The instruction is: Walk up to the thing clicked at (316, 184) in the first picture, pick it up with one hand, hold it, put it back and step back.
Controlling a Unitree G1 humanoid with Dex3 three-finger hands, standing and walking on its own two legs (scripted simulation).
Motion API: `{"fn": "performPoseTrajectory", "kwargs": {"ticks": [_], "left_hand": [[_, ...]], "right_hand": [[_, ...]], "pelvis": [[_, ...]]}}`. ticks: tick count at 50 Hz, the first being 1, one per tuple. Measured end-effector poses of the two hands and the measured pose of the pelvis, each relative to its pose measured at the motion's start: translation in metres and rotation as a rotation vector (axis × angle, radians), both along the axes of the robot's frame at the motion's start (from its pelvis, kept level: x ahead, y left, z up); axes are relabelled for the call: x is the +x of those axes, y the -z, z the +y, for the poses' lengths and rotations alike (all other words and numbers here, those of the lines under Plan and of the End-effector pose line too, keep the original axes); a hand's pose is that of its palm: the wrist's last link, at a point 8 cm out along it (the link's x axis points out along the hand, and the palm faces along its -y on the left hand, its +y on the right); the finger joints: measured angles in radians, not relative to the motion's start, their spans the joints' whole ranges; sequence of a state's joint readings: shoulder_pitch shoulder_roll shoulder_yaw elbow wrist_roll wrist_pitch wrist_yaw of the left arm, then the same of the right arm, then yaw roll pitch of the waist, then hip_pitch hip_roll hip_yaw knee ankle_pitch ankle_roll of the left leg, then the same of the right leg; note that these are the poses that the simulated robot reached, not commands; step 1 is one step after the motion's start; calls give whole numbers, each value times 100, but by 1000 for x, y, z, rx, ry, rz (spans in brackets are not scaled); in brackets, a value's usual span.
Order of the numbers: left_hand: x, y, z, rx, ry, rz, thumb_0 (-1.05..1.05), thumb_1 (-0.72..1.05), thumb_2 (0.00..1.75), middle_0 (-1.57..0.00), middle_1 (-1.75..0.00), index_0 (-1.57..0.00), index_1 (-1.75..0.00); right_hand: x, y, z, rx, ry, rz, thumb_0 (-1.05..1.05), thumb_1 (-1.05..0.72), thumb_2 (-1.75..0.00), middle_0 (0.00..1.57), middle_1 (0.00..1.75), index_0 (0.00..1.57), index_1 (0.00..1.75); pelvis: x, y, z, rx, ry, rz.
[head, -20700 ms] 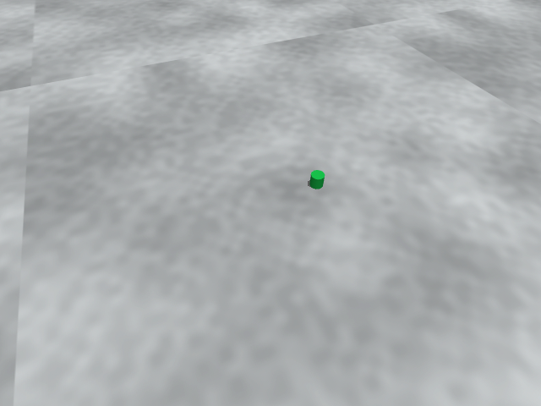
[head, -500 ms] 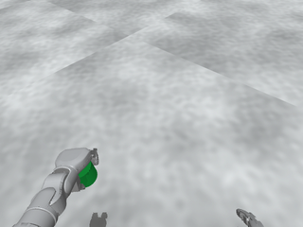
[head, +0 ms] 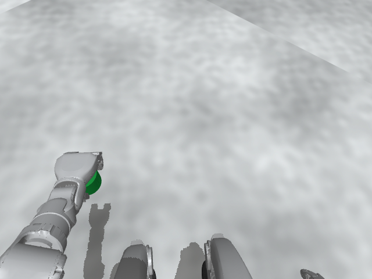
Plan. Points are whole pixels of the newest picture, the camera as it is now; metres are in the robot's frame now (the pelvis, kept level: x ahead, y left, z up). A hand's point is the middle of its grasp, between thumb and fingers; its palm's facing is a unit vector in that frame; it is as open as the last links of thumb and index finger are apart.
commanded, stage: crouch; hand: left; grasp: from above
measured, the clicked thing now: (84, 178) +0.39 +0.23 -0.13
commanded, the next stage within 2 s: lower in 1.38 s
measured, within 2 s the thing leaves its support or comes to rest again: neither
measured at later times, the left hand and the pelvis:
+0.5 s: hand (103, 199) +0.39 +0.24 -0.33, palm faces -0.44 +0.01 -0.90, open 9.4 cm; pelvis -0.03 +0.00 -0.18, yaw -1 degrees
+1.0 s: hand (109, 202) +0.40 +0.24 -0.42, palm faces -0.45 -0.02 -0.89, open 9.4 cm; pelvis -0.04 +0.00 -0.26, yaw -3 degrees
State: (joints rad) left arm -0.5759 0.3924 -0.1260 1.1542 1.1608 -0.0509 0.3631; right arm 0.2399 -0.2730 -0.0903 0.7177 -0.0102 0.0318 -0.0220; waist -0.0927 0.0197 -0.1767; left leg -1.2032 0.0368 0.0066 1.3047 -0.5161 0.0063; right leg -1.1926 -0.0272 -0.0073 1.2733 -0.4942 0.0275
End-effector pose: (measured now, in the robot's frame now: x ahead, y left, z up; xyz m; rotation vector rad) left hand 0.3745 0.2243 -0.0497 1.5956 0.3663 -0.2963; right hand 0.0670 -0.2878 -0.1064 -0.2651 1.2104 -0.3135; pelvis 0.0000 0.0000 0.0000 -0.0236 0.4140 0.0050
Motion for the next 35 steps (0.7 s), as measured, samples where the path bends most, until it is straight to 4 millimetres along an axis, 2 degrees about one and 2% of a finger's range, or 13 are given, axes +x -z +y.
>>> {"fn": "performPoseTrajectory", "kwargs": {"ticks": [6,12,19,23,28,35], "left_hand": [[10,60,2,-2,-21,0,-2,0,67,-58,-84,-65,-81],[12,119,5,-13,-30,38,-2,0,68,-59,-84,-66,-81],[16,185,9,-31,-4,55,-1,-1,68,-60,-83,-67,-80],[19,214,11,-36,0,41,-1,-1,68,-60,-82,-67,-80],[22,244,12,-37,-15,36,-1,-1,68,-61,-82,-68,-79],[25,274,12,-42,-37,42,-1,-2,69,-61,-82,-68,-79]], "right_hand": [[-35,59,11,11,35,73,1,-91,-90,20,30,20,30],[-49,112,26,44,27,110,1,-91,-90,20,30,20,30],[-43,161,29,54,-32,121,1,-90,-90,21,30,21,30],[-34,182,24,47,-72,122,1,-91,-90,21,30,21,30],[-23,202,17,35,-112,117,1,-91,-90,21,30,21,30],[-18,223,10,25,-140,113,1,-91,-91,20,30,20,30]], "pelvis": [[-12,52,5,-9,3,86],[-22,98,7,-15,1,145],[-28,147,6,-30,-6,207],[-28,170,5,-38,-8,229],[-29,193,3,-44,-8,241],[-31,216,-1,-46,0,237]]}}
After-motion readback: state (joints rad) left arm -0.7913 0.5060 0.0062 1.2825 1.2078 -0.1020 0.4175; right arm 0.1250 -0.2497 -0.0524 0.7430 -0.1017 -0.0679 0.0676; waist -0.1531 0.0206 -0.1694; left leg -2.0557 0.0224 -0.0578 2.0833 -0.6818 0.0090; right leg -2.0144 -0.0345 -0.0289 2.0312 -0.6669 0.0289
